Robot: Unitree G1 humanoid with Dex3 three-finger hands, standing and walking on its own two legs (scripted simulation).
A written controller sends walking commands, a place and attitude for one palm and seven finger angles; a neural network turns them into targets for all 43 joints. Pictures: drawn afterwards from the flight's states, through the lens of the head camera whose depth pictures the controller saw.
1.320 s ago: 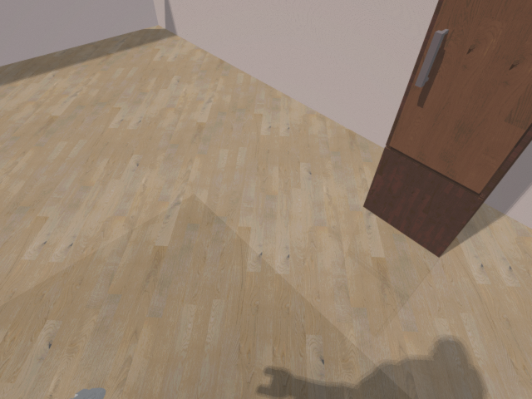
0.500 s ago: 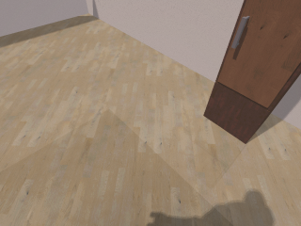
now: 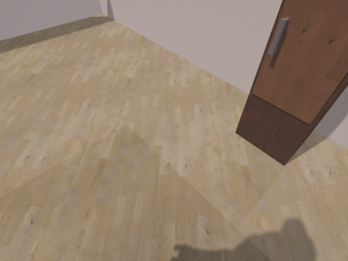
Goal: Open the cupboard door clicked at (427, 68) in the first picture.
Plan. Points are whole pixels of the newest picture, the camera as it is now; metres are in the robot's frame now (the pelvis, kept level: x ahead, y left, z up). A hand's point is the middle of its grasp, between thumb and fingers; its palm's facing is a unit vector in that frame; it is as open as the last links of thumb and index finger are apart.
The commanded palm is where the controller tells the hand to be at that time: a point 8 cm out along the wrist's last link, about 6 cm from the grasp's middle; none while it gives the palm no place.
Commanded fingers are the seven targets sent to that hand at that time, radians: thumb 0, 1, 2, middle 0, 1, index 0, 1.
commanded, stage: look at it before walking up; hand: left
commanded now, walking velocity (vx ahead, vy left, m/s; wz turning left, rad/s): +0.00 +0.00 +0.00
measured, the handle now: (279, 36) +1.11 -0.45 +0.03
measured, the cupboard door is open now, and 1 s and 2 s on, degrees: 0 0 0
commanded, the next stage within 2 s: walk to a spot facing it in 0.12 s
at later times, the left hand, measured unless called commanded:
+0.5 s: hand out of the picture +0.04 +0.21 -0.19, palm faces +0.04 -0.98 -0.20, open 7.4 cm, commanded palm none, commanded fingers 0.00 0.90 0.90 -0.20 -0.30 -0.20 -0.30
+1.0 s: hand (131, 202) +0.32 +0.16 -0.19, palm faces +0.01 -0.98 -0.21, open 7.3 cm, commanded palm none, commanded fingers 0.00 0.90 0.90 -0.20 -0.30 -0.20 -0.30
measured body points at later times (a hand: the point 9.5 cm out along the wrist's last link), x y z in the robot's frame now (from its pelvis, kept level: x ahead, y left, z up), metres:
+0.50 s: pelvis +0.04 +0.01 -0.01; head +0.03 +0.03 +0.44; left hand +0.04 +0.27 -0.17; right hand +0.06 -0.24 -0.16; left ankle +0.00 +0.13 -0.75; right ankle +0.00 -0.12 -0.75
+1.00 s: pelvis +0.22 -0.03 -0.03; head +0.25 -0.03 +0.42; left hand +0.32 +0.21 -0.17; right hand +0.12 -0.24 -0.18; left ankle +0.11 +0.10 -0.65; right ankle +0.29 -0.12 -0.75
